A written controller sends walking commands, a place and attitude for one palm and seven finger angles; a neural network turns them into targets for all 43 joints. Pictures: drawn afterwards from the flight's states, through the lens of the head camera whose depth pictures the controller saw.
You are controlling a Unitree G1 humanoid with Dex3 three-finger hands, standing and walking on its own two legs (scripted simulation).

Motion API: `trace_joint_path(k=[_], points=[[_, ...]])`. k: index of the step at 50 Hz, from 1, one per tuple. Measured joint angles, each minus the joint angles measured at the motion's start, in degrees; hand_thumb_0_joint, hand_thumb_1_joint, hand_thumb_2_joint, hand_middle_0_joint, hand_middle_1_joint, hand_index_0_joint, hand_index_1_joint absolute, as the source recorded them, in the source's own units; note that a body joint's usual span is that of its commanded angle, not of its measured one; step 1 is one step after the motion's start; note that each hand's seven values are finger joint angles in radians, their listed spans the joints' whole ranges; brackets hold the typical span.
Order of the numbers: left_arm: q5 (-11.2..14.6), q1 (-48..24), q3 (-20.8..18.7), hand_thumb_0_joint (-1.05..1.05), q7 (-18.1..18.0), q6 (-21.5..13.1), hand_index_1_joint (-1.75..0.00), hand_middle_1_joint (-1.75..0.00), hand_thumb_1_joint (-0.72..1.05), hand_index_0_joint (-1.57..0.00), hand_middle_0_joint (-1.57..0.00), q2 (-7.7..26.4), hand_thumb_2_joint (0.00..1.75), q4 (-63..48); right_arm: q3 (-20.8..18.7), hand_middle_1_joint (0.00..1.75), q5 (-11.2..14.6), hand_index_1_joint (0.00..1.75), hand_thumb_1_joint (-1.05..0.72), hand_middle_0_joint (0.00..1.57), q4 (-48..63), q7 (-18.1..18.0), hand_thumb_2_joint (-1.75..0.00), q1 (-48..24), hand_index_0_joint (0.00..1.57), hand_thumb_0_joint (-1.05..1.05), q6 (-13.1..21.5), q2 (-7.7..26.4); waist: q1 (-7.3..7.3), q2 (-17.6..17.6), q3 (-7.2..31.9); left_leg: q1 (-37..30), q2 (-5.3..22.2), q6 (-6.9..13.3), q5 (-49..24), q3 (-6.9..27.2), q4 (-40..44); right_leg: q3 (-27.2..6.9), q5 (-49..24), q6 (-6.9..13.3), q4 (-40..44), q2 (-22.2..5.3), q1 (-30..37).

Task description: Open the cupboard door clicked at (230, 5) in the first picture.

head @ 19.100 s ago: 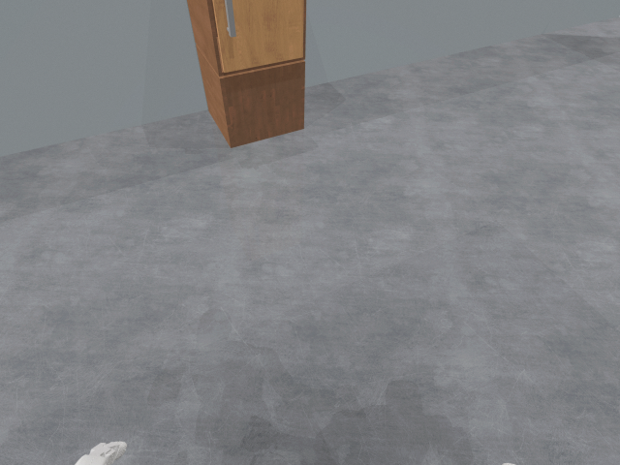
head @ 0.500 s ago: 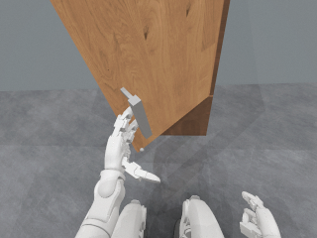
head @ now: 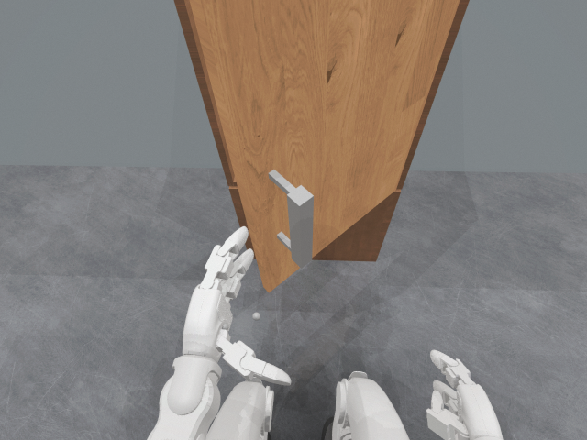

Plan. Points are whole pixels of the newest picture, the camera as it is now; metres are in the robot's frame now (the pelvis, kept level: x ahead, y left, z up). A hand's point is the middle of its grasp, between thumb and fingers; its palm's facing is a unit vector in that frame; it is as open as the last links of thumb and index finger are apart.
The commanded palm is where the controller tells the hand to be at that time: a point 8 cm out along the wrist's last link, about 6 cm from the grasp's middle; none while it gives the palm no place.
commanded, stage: slide the hand sideways off the handle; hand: left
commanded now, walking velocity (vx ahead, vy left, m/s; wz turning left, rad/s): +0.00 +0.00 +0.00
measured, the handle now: (290, 222) +0.41 +0.02 +0.04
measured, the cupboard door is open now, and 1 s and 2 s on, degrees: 44 44 44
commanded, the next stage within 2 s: draw the hand back to the body in 0.30 s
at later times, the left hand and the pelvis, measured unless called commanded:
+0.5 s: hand (212, 318) +0.26 +0.11 +0.05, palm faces -0.08 -1.00 +0.06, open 16.4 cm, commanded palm +0.22 +0.16 +0.06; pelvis +0.05 +0.06 +0.00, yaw -1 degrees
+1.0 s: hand (105, 306) +0.24 +0.18 +0.16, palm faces +0.05 -0.97 -0.23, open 15.8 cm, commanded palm +0.21 +0.24 +0.17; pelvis +0.06 +0.03 +0.07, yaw -1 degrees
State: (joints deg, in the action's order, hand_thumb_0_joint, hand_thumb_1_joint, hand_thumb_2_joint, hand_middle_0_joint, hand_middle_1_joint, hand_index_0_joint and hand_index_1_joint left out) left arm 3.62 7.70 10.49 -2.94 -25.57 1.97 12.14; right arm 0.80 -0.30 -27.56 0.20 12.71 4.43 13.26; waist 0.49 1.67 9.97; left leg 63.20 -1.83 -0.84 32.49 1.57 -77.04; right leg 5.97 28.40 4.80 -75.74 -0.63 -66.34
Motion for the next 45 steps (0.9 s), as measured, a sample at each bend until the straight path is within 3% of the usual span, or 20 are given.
trace_joint_path(k=[10,17,25,32,39,45], points=[[-2.84,10.86,3.05,-0.01,-3.08,-0.81,-0.30,-0.30,-0.50,-0.15,-0.15,0.26,0.30,-11.45,-0.31,0.30,-0.79,0.30,-0.90,0.20,2.66,1.07,-0.90,-0.22,0.20,0.02,0.11,-0.62,-0.46,0.10,0.33,0.57,-0.69,3.05,2.87,-1.04,-1.08,-1.15,1.77,-2.81,0.53,-0.46,0.21],[-5.65,18.49,6.91,-0.01,-2.81,-0.37,-0.30,-0.30,-0.50,-0.15,-0.14,-0.64,0.30,-17.68,0.18,0.30,-0.83,0.30,-0.90,0.20,4.93,1.85,-0.90,-1.12,0.20,0.01,-1.07,-1.63,-1.19,0.06,1.03,0.94,-1.42,4.62,4.48,-1.73,-1.63,-1.91,3.13,-4.61,0.49,-1.07,0.14],[-8.04,20.29,9.60,-0.01,-4.29,1.74,-0.30,-0.30,-0.50,-0.15,-0.15,0.15,0.30,-23.52,0.32,0.30,-0.48,0.30,-0.90,0.20,7.16,2.35,-0.90,-2.62,0.20,0.01,-2.56,-2.36,-2.30,0.80,0.92,1.82,-1.86,5.07,5.87,-2.19,-3.39,-2.37,4.37,-5.74,-0.94,-1.50,-0.57],[-4.87,25.37,4.89,-0.01,-2.12,6.30,-0.30,-0.30,-0.50,-0.15,-0.15,2.58,0.30,-33.23,0.83,0.30,1.15,0.30,-0.90,0.20,8.56,1.52,-0.90,0.30,0.20,0.01,-5.63,-2.49,-3.88,2.30,-0.21,-5.99,-1.55,5.13,4.32,-2.28,2.48,-2.73,2.83,-5.84,4.67,-0.98,7.00],[-2.05,28.68,1.18,-0.01,2.92,9.18,-0.30,-0.30,-0.50,-0.15,-0.15,5.04,0.30,-34.68,1.63,0.30,1.68,0.30,-0.90,0.20,9.22,-0.75,-0.90,3.52,0.21,0.02,-5.08,-1.47,-2.24,0.86,-0.49,-12.50,-1.11,4.27,1.93,-1.10,8.48,-1.76,0.81,-4.60,10.40,-0.41,13.61],[2.36,30.00,-5.90,-0.01,4.55,10.48,-0.30,-0.31,-0.48,-0.15,-0.15,9.45,0.31,-35.56,0.28,0.30,2.15,0.30,-0.90,0.20,8.76,-2.31,-0.90,4.26,0.20,0.02,-4.07,-0.41,-1.09,0.57,-0.72,-17.42,0.03,3.02,1.08,-0.13,11.43,-0.89,-0.11,-3.35,13.58,0.78,18.61]])
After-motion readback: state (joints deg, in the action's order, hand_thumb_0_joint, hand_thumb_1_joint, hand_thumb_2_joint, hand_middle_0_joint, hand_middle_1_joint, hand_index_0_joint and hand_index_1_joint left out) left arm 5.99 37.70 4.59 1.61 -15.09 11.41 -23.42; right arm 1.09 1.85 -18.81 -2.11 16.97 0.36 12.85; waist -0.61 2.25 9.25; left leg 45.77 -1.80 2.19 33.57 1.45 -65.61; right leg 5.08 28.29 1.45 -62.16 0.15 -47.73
